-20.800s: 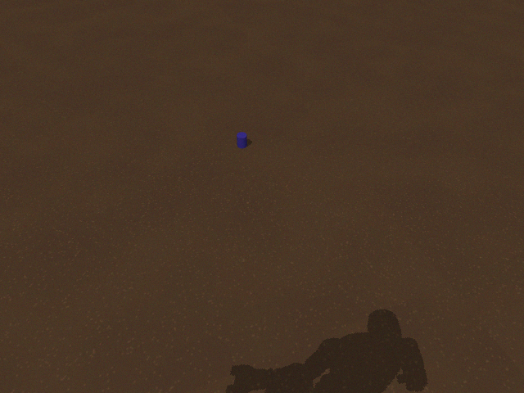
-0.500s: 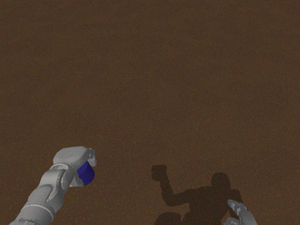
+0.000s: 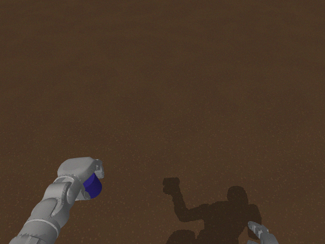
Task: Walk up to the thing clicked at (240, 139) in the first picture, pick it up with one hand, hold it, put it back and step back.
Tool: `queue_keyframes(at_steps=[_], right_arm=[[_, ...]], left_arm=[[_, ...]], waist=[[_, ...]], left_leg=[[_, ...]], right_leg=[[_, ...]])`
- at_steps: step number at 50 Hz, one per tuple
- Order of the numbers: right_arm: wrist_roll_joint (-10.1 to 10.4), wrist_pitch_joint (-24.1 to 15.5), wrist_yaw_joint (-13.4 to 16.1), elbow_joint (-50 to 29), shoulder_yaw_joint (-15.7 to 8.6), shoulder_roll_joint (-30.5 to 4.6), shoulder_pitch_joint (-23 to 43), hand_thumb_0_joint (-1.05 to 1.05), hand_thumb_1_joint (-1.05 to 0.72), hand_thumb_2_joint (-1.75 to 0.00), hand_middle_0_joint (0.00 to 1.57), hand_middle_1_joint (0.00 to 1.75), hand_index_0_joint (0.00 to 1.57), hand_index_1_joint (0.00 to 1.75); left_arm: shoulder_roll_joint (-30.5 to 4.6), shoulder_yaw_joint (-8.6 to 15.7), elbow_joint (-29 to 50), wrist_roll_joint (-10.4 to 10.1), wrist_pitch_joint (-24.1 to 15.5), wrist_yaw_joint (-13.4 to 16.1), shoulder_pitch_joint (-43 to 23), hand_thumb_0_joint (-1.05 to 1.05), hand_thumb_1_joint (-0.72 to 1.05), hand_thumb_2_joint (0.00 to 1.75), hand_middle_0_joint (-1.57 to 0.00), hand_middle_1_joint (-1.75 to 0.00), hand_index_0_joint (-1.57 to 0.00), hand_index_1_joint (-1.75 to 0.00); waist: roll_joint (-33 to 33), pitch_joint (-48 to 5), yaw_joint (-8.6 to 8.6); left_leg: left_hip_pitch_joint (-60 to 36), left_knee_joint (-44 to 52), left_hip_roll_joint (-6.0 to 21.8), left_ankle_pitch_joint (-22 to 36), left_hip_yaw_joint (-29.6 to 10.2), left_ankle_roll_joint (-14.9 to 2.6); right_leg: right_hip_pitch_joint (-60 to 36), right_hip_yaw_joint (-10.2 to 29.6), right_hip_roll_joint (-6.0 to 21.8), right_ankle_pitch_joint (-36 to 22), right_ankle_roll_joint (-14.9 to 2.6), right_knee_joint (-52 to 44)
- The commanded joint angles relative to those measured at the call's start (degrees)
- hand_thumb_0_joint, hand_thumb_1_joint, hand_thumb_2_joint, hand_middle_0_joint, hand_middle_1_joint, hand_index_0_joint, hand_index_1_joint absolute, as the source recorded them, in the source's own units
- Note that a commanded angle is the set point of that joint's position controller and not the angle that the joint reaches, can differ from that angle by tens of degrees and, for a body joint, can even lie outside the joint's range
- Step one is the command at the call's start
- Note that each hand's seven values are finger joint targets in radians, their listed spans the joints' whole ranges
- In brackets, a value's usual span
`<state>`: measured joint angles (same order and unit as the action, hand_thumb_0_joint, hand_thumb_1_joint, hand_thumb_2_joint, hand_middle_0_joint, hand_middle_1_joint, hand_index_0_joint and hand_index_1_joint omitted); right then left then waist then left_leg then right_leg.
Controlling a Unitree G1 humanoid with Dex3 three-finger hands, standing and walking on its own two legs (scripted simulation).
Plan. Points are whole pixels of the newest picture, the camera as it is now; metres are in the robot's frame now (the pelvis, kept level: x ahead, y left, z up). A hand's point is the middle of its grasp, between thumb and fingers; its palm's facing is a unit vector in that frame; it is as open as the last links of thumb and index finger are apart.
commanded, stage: crouch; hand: left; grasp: from above
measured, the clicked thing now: (88, 183) +0.31 +0.23 -0.06
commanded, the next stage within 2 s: lower in 1.82 s
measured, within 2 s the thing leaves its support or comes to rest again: neither
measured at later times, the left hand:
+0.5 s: hand (94, 198) +0.32 +0.25 -0.18, palm faces -0.42 +0.02 -0.91, open 8.1 cm
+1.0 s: hand (107, 209) +0.36 +0.27 -0.43, palm faces -0.46 -0.01 -0.89, open 8.1 cm
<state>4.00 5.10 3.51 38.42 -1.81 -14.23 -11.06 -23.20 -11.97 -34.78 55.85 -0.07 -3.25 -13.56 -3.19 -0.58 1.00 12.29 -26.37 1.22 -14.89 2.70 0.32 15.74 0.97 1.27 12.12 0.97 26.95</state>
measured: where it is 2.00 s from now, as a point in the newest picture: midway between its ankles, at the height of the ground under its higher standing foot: outside the picture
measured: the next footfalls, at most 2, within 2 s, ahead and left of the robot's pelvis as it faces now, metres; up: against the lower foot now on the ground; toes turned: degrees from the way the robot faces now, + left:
none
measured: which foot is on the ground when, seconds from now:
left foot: down 0.00-1.00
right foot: down 0.00-1.00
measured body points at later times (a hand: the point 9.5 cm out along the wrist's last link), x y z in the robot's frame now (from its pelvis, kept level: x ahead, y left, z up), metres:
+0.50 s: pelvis -0.04 +0.00 -0.09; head +0.06 +0.01 +0.35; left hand +0.33 +0.24 -0.13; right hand +0.06 -0.29 -0.21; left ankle -0.01 +0.12 -0.74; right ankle +0.02 -0.13 -0.74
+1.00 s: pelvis -0.08 +0.01 -0.29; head +0.13 +0.04 +0.11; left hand +0.38 +0.27 -0.37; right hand -0.02 -0.26 -0.41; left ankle -0.01 +0.12 -0.74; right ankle +0.02 -0.13 -0.74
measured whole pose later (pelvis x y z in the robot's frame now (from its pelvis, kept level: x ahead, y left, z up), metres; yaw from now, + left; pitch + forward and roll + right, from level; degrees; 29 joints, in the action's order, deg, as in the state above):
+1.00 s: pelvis -0.08 +0.01 -0.29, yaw +1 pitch +37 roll -4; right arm -4.1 -2.6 -2.5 41.8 -1.3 -13.3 -12.0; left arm -33.4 1.6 -72.8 69.1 -9.7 18.3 -46.8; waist -2.7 -10.3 -10.2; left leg 107.5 -109.1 0.2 -38.6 -3.0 -0.6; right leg 107.4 -1.6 2.6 33.7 1.8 104.3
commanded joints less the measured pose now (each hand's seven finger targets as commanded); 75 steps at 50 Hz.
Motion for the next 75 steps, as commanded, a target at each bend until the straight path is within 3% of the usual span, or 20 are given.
queue_keyframes(at_steps=[1, 3, 6, 11, 17, 20, 23, 31, 36, 38, 39, 41, 46, 50, 57, 59, 65, 66, 71, 75], right_arm=[[0.2, -2.2, 0.2, -8.0, -2.5, -7.2, 4.3, 0.00, -0.90, -0.90, 0.20, 0.30, 0.20, 0.30], [0.1, -2.1, 0.3, -7.8, -2.6, -7.2, 4.1, 0.00, -0.90, -0.90, 0.20, 0.30, 0.20, 0.30], [-0.2, -1.9, 0.1, -7.7, -2.5, -7.2, 3.6, 0.00, -0.90, -0.90, 0.20, 0.30, 0.20, 0.30], [-1.5, -1.5, -0.6, -5.5, -3.1, -7.7, 0.9, 0.00, -0.90, -0.90, 0.20, 0.30, 0.20, 0.30], [-3.3, -2.3, -1.9, -2.9, -4.7, -8.6, -3.9, 0.00, -0.90, -0.90, 0.20, 0.30, 0.20, 0.30], [-3.7, -2.8, -2.3, -2.9, -5.2, -9.1, -5.5, 0.00, -0.91, -0.90, 0.20, 0.30, 0.20, 0.30], [-4.3, -3.7, -2.2, -2.4, -5.5, -9.7, -6.0, 0.00, -0.90, -0.90, 0.20, 0.30, 0.20, 0.30], [-5.5, -5.7, -1.6, -1.9, -6.0, -10.9, -8.2, 0.00, -0.90, -0.90, 0.20, 0.30, 0.20, 0.30], [-6.1, -6.7, -2.3, -1.1, -5.7, -11.3, -8.9, 0.00, -0.90, -0.90, 0.20, 0.30, 0.20, 0.30], [-6.3, -7.1, -2.7, -0.6, -5.7, -11.5, -9.2, 0.00, -0.90, -0.90, 0.20, 0.30, 0.20, 0.30], [-6.6, -7.3, -3.0, -0.5, -5.4, -11.3, -9.2, 0.00, -0.90, -0.90, 0.20, 0.30, 0.20, 0.30], [-6.7, -7.9, -3.5, -0.3, -4.9, -11.5, -9.2, 0.00, -0.90, -0.90, 0.20, 0.30, 0.20, 0.30], [-7.5, -8.8, -4.9, 0.6, -4.4, -12.5, -10.6, 0.00, -0.90, -0.90, 0.20, 0.30, 0.20, 0.30], [-8.5, -9.0, -6.1, 1.7, -4.1, -12.9, -11.6, 0.00, -0.90, -0.90, 0.20, 0.30, 0.20, 0.30], [-9.3, -9.1, -7.9, 1.9, -4.0, -13.5, -11.8, 0.00, -0.91, -0.91, 0.20, 0.30, 0.20, 0.30], [-9.5, -9.1, -8.4, 1.8, -4.0, -13.7, -12.3, 0.00, -0.91, -0.90, 0.20, 0.30, 0.20, 0.30], [-10.0, -8.6, -9.5, 1.8, -4.0, -14.9, -12.1, 0.00, -0.91, -0.91, 0.20, 0.30, 0.20, 0.30], [-9.9, -8.4, -9.8, 1.9, -4.1, -14.9, -12.4, 0.00, -0.91, -0.91, 0.20, 0.30, 0.20, 0.30], [-10.4, -8.1, -10.6, 1.7, -3.3, -15.0, -11.8, 0.00, -0.91, -0.91, 0.20, 0.30, 0.20, 0.30], [-10.7, -8.0, -10.7, 2.1, -3.1, -15.6, -12.2, 0.00, -0.91, -0.90, 0.20, 0.30, 0.20, 0.30]], left_arm=[[-9.9, 4.5, 7.5, 0.6, -0.2, 2.5, -14.5, 0.00, 0.53, 0.56, -0.80, -0.83, -0.90, -0.73], [-11.3, 6.1, 6.8, 0.8, -0.8, 3.3, -15.4, 0.00, 0.52, 0.54, -0.76, -0.86, -0.88, -0.74], [-9.9, 5.3, 4.7, 1.6, -2.1, 5.4, -15.6, 0.00, 0.54, 0.54, -0.78, -0.84, -0.89, -0.73], [-10.1, 6.1, -4.6, 4.3, -3.8, 11.8, -20.3, 0.00, 0.55, 0.50, -0.77, -0.84, -0.89, -0.71], [-10.5, 6.4, -14.4, 9.2, -5.3, 20.2, -31.1, 0.00, 0.52, 0.56, -0.76, -0.89, -0.88, -0.76], [-9.9, 6.5, -22.0, 10.3, -4.9, 23.2, -33.3, 0.00, 0.51, 0.51, -0.74, -0.87, -0.87, -0.73], [-13.6, 8.6, -24.4, 10.5, -4.8, 25.0, -37.2, 0.00, 0.48, 0.51, -0.72, -0.87, -0.85, -0.73], [-18.0, 11.4, -24.4, 10.3, -4.5, 25.4, -44.8, 0.00, 0.48, 0.49, -0.70, -0.87, -0.84, -0.73], [-20.0, 13.1, -28.1, 10.6, -4.9, 24.3, -45.4, 0.00, 0.46, 0.50, -0.68, -0.88, -0.82, -0.74], [-22.1, 13.8, -26.2, 10.8, -5.9, 24.0, -49.7, 0.00, 0.46, 0.55, -0.69, -0.87, -0.82, -0.74], [-20.7, 13.4, -29.8, 10.7, -6.1, 23.7, -48.3, 0.00, 0.47, 0.55, -0.70, -0.88, -0.83, -0.75], [-22.7, 14.1, -30.8, 11.0, -7.1, 23.6, -48.7, 0.00, 0.51, 0.53, -0.70, -0.90, -0.84, -0.75], [-26.5, 16.4, -27.6, 12.9, -9.3, 24.1, -53.0, 0.00, 0.58, 0.50, -0.74, -0.89, -0.90, -0.73], [-26.8, 17.0, -29.2, 13.8, -9.8, 24.7, -55.2, 0.00, 0.59, 0.55, -0.78, -0.88, -0.91, -0.74], [-27.1, 16.9, -31.4, 14.7, -9.9, 24.8, -56.3, 0.00, 0.60, 0.51, -0.80, -0.83, -0.93, -0.70], [-29.1, 18.2, -30.1, 14.3, -10.3, 24.6, -57.5, 0.00, 0.60, 0.52, -0.81, -0.82, -0.93, -0.69], [-30.1, 18.4, -32.8, 15.1, -11.2, 23.6, -56.6, 0.00, 0.61, 0.53, -0.85, -0.79, -0.96, -0.68], [-32.4, 19.6, -30.3, 15.0, -11.6, 23.7, -58.8, 0.00, 0.62, 0.54, -0.85, -0.80, -0.96, -0.68], [-31.8, 19.1, -36.0, 15.6, -12.3, 23.8, -57.3, 0.00, 0.65, 0.57, -0.87, -0.80, -0.98, -0.70], [-35.0, 20.4, -35.3, 16.5, -13.4, 24.4, -60.6, 0.00, 0.67, 0.56, -0.88, -0.81, -0.99, -0.70]], waist=[[3.7, -12.1, -0.30], [4.3, -12.1, -0.11], [4.8, -10.1, -1.22], [5.0, -11.6, -3.13], [2.2, -21.2, -5.37], [2.7, -23.7, -6.19], [1.8, -28.2, -5.88], [-3.8, -39.7, -7.94], [-4.0, -41.7, -8.90], [-5.2, -43.6, -9.64], [-2.6, -40.7, -10.71], [-2.0, -40.3, -10.61], [-8.0, -48.8, -10.68], [-10.0, -47.8, -12.50], [-11.6, -48.4, -13.22], [-11.6, -48.7, -13.56], [-12.5, -46.0, -13.63], [-13.0, -47.3, -13.58], [-11.4, -43.2, -14.61], [-12.1, -44.6, -14.64]], left_leg=[[-3.5, 2.4, -1.8, 15.9, 0.0, -0.89], [-2.9, 2.0, -2.0, 15.4, -0.1, -1.02], [-0.7, 1.1, -2.1, 12.1, 0.0, -0.99], [6.0, -5.5, -2.2, 9.9, -0.2, -0.83], [21.7, -22.8, -2.3, 6.1, -0.3, -0.42], [31.5, -29.8, -2.3, 2.4, -0.6, -0.59], [39.8, -35.8, -2.6, -1.7, -0.9, -0.83], [52.5, -48.3, -1.9, -8.5, -3.6, -0.48], [58.9, -54.5, -1.7, -11.4, -5.2, -0.61], [62.0, -57.5, -1.9, -12.7, -5.1, -0.87], [65.2, -58.6, -2.0, -15.4, -5.8, -1.20], [69.5, -60.9, -2.4, -18.5, -5.6, -1.58], [67.4, -66.8, -2.4, -13.0, -5.9, -0.90], [67.6, -70.8, -2.1, -9.6, -6.9, -0.60], [71.6, -77.2, -2.4, -8.4, -5.1, -1.01], [72.9, -78.4, -2.4, -7.2, -5.2, -0.96], [75.6, -81.6, -2.3, -7.5, -5.3, -0.76], [74.9, -82.2, -2.2, -7.1, -5.5, -0.76], [81.7, -84.5, -2.7, -11.3, -4.5, -1.26], [82.7, -86.1, -2.9, -12.8, -4.3, -1.39]], right_leg=[[-4.8, -1.5, -2.5, -11.3, -1.67, -2.6], [-4.0, -1.6, -2.4, -11.0, -1.49, -2.5], [-1.0, -1.4, -2.2, -8.1, -1.49, -2.0], [5.2, -1.4, -2.0, -6.7, -1.51, 3.6], [20.0, -0.6, -1.7, -4.5, -1.75, 19.2], [27.0, -0.8, -1.9, -1.2, -1.82, 25.5], [32.6, -1.0, -2.0, 2.6, -1.90, 31.3], [49.1, -2.6, -1.5, 9.5, -3.02, 46.4], [58.5, -3.7, -1.3, 12.6, -3.33, 54.2], [61.0, -3.7, -1.3, 13.4, -3.34, 56.6], [63.2, -4.2, -1.2, 15.6, -3.09, 57.5], [65.7, -4.1, -1.1, 18.5, -3.03, 59.3], [70.7, -4.8, -0.6, 14.2, -3.37, 66.3], [77.2, -5.4, -0.2, 12.6, -3.38, 70.3], [78.6, -5.5, -0.2, 10.7, -3.14, 74.4], [78.3, -5.6, 0.0, 9.6, -3.02, 76.1], [82.7, -6.1, 0.0, 10.4, -3.07, 79.6], [82.8, -6.1, 0.0, 10.1, -3.06, 80.2], [83.8, -6.3, -0.3, 12.3, -2.85, 81.8], [84.8, -6.3, -0.4, 13.3, -2.84, 83.1]])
